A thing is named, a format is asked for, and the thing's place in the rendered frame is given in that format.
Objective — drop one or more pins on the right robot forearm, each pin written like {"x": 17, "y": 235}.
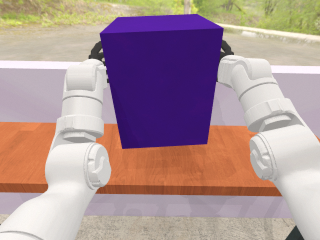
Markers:
{"x": 263, "y": 103}

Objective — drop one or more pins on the right robot upper arm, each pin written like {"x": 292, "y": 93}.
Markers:
{"x": 290, "y": 158}

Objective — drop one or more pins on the table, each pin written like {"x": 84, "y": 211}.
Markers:
{"x": 222, "y": 167}

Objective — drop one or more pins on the left robot forearm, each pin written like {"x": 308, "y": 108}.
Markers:
{"x": 82, "y": 100}

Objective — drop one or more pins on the left robot upper arm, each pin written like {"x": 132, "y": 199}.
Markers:
{"x": 74, "y": 172}

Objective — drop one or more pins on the robot right hand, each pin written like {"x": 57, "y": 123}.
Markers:
{"x": 227, "y": 51}

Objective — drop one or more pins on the carton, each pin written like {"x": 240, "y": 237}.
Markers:
{"x": 162, "y": 72}

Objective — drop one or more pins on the robot left hand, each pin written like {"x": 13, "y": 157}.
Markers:
{"x": 96, "y": 55}

